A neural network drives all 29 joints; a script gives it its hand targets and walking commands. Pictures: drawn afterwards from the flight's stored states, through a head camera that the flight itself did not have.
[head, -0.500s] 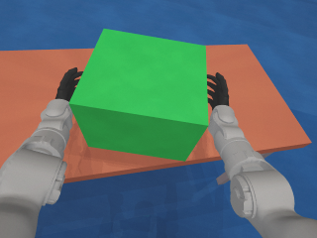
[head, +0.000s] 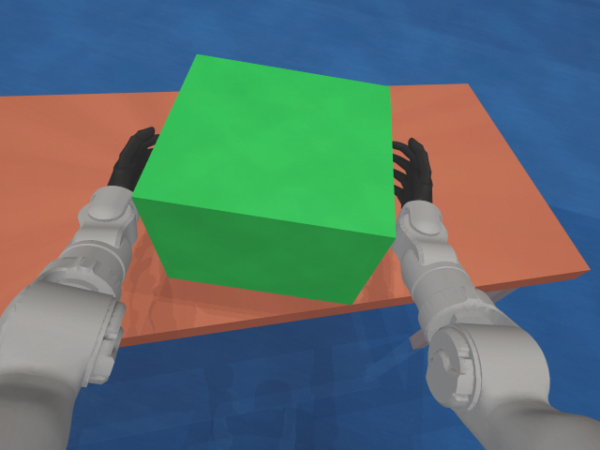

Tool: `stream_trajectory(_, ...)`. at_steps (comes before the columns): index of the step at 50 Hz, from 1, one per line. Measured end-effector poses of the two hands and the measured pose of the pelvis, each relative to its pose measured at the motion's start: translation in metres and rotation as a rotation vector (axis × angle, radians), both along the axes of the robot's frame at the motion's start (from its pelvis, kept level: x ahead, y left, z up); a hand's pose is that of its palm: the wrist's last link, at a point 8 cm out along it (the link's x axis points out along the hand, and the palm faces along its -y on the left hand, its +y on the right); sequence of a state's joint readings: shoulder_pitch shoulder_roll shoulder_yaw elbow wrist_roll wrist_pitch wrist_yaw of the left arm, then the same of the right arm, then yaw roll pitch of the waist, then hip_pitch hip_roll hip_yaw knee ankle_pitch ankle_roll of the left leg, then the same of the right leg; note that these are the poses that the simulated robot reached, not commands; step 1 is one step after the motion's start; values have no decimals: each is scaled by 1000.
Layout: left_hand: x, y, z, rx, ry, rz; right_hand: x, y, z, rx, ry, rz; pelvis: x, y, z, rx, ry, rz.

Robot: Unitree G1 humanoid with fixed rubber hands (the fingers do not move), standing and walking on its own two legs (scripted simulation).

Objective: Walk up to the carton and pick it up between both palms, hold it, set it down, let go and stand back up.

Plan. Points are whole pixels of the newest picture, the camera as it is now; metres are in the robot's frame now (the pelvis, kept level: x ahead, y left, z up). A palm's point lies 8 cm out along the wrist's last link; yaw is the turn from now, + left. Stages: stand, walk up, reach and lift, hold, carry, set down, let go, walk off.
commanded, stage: reach and lift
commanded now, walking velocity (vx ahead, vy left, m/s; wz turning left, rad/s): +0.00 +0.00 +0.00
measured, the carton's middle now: (276, 184) +0.50 -0.01 +0.02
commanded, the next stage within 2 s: none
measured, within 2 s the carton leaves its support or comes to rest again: leaves its support in 0.38 s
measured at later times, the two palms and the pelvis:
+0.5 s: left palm (140, 192) +0.46 +0.17 +0.06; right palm (430, 217) +0.41 -0.20 +0.06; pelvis +0.00 -0.01 +0.00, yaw +0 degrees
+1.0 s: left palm (140, 201) +0.43 +0.17 +0.08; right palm (442, 226) +0.39 -0.21 +0.07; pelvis -0.01 -0.02 +0.01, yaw +1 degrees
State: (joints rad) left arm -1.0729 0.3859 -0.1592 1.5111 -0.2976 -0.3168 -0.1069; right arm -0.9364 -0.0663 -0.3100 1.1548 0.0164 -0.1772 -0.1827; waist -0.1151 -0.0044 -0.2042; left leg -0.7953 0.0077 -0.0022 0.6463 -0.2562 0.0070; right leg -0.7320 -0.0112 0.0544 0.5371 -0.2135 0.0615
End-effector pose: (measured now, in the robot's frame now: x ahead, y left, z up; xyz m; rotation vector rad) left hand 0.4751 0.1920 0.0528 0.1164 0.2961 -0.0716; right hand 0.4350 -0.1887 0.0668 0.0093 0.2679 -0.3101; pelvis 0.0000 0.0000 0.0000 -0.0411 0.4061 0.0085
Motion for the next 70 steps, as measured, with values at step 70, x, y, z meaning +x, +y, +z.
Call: stream_trajectory(70, -45, -41, 56, 47, -80, -12, -47, -37, 46, 114, -118, -39, -4, -20, 15, 29, -193, 5)
